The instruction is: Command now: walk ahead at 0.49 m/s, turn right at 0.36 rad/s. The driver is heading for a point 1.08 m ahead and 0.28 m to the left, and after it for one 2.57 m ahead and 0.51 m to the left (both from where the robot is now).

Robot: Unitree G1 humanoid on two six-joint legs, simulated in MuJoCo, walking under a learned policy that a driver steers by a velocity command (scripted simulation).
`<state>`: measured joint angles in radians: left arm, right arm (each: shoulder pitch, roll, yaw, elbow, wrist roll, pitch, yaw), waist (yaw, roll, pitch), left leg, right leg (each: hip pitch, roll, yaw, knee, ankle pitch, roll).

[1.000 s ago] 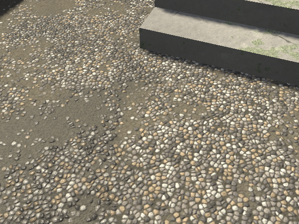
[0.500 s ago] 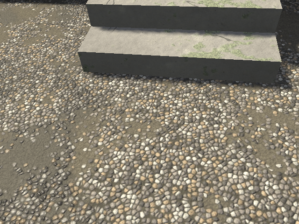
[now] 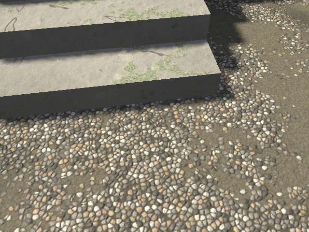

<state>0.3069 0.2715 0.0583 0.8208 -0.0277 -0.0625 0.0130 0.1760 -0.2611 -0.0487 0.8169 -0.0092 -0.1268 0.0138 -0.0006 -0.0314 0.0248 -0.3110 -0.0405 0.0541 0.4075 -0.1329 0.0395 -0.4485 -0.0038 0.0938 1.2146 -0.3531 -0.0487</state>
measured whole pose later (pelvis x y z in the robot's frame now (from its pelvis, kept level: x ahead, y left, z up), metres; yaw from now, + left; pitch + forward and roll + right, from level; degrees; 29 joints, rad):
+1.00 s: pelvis +0.50 +0.05 -0.01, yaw +24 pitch +2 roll +0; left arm 0.23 0.28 0.05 0.80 -0.01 -0.12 0.01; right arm 0.19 -0.28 -0.08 0.71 0.02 -0.05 0.04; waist 0.01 -0.01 0.06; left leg -0.39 -0.08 0.02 0.55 -0.19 0.10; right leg -0.40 -0.07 0.02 1.23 -0.40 0.00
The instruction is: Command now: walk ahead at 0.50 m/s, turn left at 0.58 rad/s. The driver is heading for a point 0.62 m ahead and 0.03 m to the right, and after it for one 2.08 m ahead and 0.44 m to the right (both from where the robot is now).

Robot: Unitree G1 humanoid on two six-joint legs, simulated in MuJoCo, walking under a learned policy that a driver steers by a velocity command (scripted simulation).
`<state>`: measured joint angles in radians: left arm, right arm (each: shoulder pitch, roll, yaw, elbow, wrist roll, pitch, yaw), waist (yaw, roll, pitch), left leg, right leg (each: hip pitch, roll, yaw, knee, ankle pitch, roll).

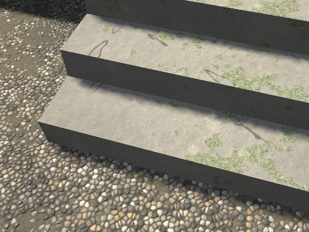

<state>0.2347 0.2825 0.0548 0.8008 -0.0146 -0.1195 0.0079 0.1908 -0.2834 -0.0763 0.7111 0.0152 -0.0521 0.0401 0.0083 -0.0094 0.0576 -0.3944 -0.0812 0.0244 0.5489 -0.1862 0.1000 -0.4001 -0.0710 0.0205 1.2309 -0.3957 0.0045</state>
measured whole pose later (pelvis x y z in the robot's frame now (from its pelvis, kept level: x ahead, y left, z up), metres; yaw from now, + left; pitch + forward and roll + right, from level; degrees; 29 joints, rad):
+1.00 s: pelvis +0.39 +0.02 +0.01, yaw +7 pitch +2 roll +1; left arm 0.22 0.31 0.06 0.78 -0.01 0.03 0.05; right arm 0.09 -0.25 -0.05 0.70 -0.02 -0.01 -0.04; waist 0.01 -0.03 0.01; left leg -0.34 0.02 0.08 0.43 -0.13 0.02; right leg -0.53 -0.05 0.00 1.06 -0.43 0.09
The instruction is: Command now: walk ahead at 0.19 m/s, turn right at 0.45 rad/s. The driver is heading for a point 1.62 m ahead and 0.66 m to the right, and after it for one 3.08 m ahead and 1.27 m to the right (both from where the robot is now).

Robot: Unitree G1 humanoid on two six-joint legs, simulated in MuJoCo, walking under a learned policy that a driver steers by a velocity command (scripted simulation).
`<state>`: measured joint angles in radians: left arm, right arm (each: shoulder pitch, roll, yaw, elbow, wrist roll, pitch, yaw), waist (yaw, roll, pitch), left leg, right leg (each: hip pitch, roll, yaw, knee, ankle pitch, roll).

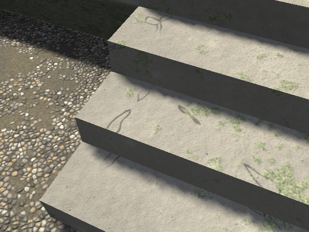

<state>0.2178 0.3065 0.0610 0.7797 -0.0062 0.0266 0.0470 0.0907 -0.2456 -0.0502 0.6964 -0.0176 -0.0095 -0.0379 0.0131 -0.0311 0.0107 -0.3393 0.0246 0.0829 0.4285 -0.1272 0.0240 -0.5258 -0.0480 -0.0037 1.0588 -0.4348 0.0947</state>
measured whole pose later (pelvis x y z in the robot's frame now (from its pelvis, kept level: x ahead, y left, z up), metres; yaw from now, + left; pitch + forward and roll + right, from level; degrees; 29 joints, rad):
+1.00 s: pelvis +0.26 -0.13 +0.03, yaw -34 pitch +5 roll -2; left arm -0.07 0.13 -0.10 0.40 0.00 -0.02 -0.04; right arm 0.47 -0.21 -0.01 0.96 0.00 0.01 -0.06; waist -0.02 0.01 0.04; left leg 0.02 0.13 0.20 0.21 -0.15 0.00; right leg -0.94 0.02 -0.12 1.32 -0.49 -0.07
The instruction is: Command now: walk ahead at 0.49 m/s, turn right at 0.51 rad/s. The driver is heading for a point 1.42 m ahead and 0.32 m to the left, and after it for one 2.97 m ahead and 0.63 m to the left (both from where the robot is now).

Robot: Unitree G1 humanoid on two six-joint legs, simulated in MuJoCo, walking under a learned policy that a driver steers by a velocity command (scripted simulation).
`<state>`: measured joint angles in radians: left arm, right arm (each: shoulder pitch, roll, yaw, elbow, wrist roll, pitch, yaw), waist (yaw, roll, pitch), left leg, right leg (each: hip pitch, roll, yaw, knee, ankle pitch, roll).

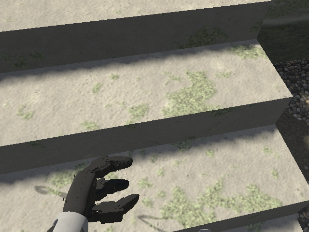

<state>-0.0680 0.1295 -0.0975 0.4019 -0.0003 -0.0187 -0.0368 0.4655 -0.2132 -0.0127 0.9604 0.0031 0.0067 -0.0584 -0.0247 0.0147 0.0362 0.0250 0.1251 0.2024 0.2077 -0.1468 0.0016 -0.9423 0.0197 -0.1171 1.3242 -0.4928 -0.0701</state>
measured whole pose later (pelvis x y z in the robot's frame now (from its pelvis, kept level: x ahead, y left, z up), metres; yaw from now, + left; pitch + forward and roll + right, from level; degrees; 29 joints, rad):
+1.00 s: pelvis +0.56 +0.04 +0.33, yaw +21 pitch +7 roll -4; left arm -0.10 0.01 -0.17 0.55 0.02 -0.13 -0.02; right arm 0.55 -0.07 0.03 1.01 0.00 -0.02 -0.03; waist -0.08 0.01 -0.06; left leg -0.07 -0.03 -0.23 0.29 -0.23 0.10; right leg -1.05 -0.02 -0.15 1.28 -0.38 -0.06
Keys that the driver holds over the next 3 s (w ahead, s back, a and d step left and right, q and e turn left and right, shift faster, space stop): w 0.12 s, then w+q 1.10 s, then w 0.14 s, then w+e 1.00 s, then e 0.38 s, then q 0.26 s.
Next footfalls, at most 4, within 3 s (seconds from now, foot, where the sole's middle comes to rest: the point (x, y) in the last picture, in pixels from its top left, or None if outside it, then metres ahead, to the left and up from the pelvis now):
0.52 left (131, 198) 0.44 0.09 -0.47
1.00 right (156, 83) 0.79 0.00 -0.30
1.60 left None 0.92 0.53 -0.13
2.16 right None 1.29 0.43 0.04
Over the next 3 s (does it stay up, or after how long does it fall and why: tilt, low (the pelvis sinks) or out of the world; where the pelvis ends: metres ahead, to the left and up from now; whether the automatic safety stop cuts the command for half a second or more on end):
stays up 1.46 0.49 0.80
